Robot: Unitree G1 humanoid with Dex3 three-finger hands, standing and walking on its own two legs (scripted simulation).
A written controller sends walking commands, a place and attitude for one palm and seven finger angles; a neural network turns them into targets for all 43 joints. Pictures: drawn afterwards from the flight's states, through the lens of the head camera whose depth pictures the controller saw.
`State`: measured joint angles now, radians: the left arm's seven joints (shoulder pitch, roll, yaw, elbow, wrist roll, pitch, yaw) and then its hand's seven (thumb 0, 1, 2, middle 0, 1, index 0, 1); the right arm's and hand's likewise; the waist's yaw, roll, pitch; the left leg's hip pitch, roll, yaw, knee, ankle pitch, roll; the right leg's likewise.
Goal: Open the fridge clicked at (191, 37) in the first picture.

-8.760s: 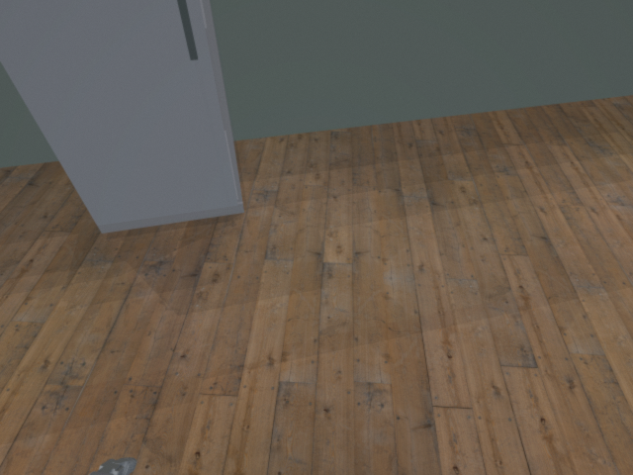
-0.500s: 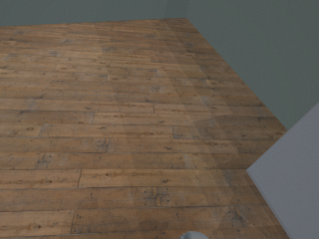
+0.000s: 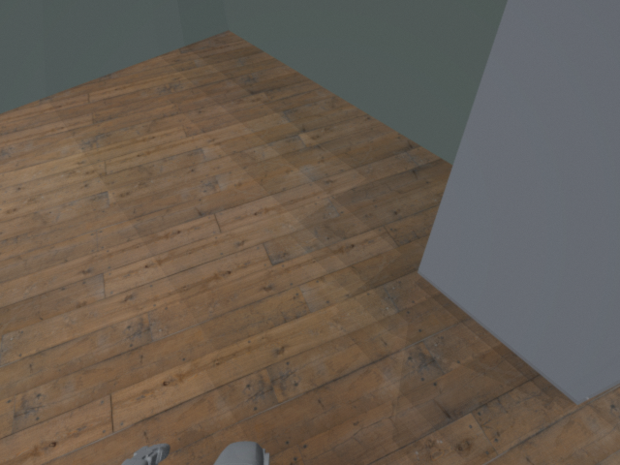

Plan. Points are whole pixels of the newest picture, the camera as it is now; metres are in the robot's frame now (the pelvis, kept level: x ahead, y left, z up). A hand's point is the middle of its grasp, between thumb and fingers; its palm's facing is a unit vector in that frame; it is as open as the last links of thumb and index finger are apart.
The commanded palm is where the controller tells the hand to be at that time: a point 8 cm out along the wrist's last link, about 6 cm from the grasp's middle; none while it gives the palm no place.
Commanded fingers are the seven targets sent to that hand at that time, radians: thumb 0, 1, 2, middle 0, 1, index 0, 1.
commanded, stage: turn to face it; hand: right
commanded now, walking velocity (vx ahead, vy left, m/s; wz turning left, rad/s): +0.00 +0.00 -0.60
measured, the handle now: out of the picture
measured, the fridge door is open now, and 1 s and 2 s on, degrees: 0 0 0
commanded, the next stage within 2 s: take the last steps up to it in 1.26 s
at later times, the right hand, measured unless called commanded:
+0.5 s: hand out of the picture +0.03 -0.15 -0.14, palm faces +0.28 +0.91 -0.30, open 7.4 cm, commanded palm none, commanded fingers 0.00 -0.90 -0.90 0.20 0.30 0.20 0.30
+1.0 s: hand out of the picture -0.09 -0.21 -0.17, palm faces +0.59 +0.76 -0.26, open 7.4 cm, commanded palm none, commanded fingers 0.00 -0.90 -0.90 0.20 0.30 0.20 0.30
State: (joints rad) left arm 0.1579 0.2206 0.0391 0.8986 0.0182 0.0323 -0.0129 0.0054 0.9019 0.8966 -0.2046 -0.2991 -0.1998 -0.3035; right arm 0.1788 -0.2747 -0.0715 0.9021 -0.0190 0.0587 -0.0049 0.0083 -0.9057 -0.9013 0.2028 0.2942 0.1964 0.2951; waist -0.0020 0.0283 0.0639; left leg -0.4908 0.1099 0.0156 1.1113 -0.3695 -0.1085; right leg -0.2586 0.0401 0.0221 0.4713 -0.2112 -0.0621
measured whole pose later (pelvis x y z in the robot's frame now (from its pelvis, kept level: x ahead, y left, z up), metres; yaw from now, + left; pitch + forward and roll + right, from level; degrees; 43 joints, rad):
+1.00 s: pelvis -0.03 +0.01 +0.00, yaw -35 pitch -1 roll +1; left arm 0.14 0.21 0.03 0.90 0.02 0.03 -0.01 0.00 0.90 0.90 -0.20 -0.30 -0.20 -0.30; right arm 0.19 -0.28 -0.07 0.92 -0.02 0.06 -0.01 0.01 -0.91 -0.90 0.20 0.29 0.20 0.30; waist -0.01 0.03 0.07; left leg -0.49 0.11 0.03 1.11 -0.40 -0.10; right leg -0.22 0.02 0.02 0.47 -0.23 -0.05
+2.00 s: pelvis -0.03 -0.03 +0.01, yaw -47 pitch -2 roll +2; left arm 0.37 0.13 0.02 1.09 0.01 -0.05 0.02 0.00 0.93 0.90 -0.20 -0.30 -0.20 -0.30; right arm 0.34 -0.19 -0.06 1.11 -0.03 0.01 0.02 0.01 -0.91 -0.90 0.20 0.29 0.20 0.29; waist -0.01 0.04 0.00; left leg -0.54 0.09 0.05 1.08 -0.21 -0.03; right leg 0.00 0.01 -0.12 0.30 -0.27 -0.06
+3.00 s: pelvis +0.17 -0.19 -0.01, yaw -42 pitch -1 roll +1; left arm 0.06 0.14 0.05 0.98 0.02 0.02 0.03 -0.01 0.92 0.90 -0.21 -0.30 -0.20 -0.30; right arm 0.22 -0.20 -0.07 1.01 -0.02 0.05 -0.02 0.00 -0.91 -0.90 0.20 0.29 0.20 0.30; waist -0.02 0.00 0.13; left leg -0.42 0.03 0.01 1.03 -0.50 -0.05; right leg -0.34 -0.11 -0.13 0.50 -0.13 0.00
